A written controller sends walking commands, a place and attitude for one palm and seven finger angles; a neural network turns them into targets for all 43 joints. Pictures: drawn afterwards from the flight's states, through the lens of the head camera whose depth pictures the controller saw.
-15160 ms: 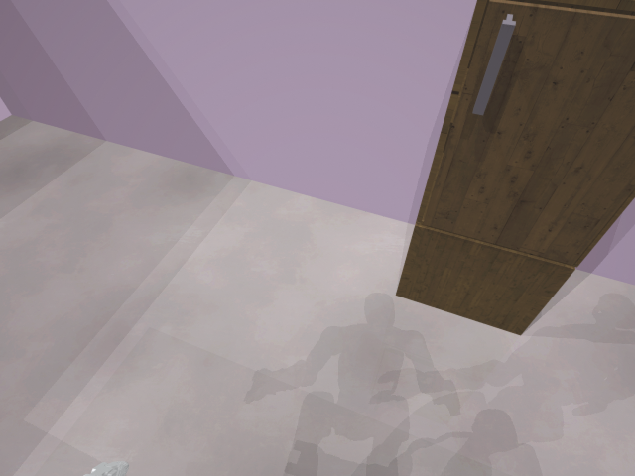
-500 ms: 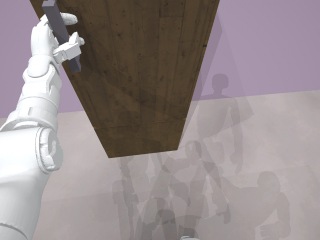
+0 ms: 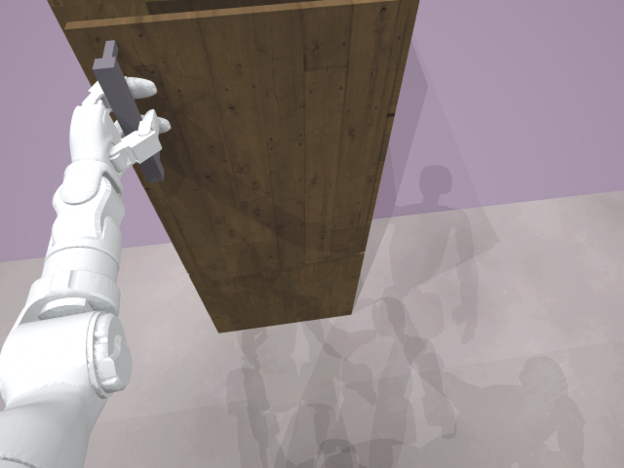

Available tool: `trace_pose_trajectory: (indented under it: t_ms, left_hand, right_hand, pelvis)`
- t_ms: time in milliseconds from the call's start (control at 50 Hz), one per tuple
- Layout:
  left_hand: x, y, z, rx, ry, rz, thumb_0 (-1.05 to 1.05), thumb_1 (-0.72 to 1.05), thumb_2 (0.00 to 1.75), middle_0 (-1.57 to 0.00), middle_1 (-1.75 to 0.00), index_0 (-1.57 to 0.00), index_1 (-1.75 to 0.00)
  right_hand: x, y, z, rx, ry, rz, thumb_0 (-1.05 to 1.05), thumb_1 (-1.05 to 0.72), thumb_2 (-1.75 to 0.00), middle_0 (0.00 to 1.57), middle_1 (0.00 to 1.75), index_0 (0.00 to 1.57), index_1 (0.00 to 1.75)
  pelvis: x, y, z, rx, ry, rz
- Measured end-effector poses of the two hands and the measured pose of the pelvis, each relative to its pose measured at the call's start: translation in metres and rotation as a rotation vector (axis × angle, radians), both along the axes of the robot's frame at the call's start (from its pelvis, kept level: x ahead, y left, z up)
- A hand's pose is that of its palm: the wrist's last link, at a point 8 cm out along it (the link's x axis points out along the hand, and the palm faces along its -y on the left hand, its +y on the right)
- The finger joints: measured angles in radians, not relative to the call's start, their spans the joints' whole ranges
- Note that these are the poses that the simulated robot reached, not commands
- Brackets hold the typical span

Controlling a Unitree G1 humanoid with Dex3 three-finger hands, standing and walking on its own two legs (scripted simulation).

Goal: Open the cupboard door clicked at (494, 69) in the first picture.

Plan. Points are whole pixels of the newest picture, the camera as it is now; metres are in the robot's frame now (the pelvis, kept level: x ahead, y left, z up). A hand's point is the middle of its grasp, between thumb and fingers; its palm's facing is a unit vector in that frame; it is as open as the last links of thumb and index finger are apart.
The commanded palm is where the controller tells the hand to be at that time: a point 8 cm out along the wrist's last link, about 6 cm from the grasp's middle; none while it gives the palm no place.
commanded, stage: pull the door open along its arc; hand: left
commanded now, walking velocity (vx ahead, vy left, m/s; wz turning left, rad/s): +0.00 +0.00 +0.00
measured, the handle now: (135, 117) +0.54 +0.20 +0.16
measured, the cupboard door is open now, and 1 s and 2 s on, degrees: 4 23 38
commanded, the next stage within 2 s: open thumb and fingers to let go in 1.32 s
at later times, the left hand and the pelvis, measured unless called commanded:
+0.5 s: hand (175, 163) +0.44 +0.13 +0.16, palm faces +0.56 -0.83 -0.02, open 5.6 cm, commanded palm +0.39 +0.16 +0.16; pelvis -0.01 -0.02 +0.00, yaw +4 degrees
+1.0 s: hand (195, 204) +0.38 +0.10 +0.16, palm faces +0.46 -0.89 +0.03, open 5.8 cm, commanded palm +0.30 +0.13 +0.16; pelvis -0.01 -0.02 +0.01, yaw +2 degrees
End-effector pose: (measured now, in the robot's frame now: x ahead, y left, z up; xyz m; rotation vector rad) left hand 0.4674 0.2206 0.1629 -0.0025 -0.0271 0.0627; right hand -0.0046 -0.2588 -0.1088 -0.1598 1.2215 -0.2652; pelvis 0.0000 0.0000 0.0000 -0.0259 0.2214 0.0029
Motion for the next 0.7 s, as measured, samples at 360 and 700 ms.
trace_pose_trajectory:
  t_ms: [360, 700]
  left_hand:
    - [-0.071, -0.043, 0.001, -0.050, 0.079, 0.419, -0.02, 0.72, 0.80, -0.37, -1.35, -0.39, -1.35]
    - [-0.074, -0.053, 0.001, 0.001, 0.052, 0.494, -0.01, 0.75, 0.82, -0.36, -1.35, -0.35, -1.35]
  right_hand:
    - [0.156, 0.020, 0.017, 0.035, -0.347, 0.238, 0.01, -0.91, -0.90, 0.20, 0.30, 0.20, 0.30]
    - [0.062, -0.001, -0.011, 0.029, -0.113, 0.144, 0.01, -0.91, -0.90, 0.21, 0.30, 0.20, 0.30]
  pelvis:
    - [-0.006, -0.010, 0.004, 0.016, -0.092, 0.059]
    - [-0.015, -0.022, 0.004, 0.023, -0.100, 0.057]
